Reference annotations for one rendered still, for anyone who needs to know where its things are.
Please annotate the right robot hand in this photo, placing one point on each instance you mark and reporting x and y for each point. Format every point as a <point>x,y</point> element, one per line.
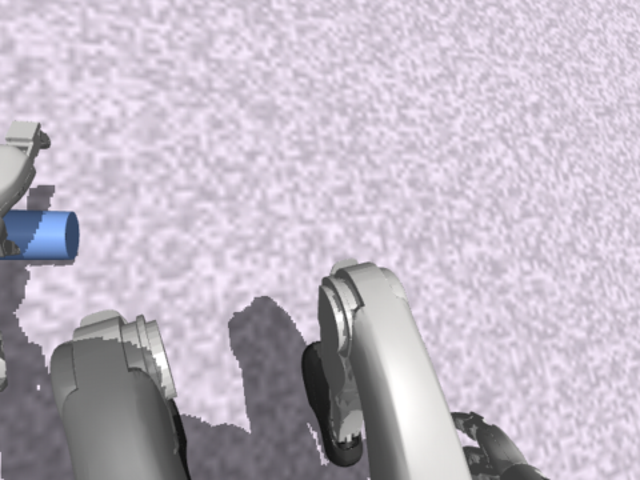
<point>497,452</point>

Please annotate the can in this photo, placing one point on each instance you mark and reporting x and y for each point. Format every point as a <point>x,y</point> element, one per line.
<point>43,235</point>

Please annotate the right robot foot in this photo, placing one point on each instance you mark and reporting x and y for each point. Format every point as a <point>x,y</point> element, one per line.
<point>317,389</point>

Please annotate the right robot arm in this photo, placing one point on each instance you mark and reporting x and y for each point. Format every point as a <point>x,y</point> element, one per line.
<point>522,472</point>

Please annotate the left robot hand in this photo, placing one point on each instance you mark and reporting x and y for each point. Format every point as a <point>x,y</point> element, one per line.
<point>23,142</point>

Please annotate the left robot foot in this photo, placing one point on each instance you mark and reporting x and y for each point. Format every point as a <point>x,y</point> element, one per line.
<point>181,436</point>

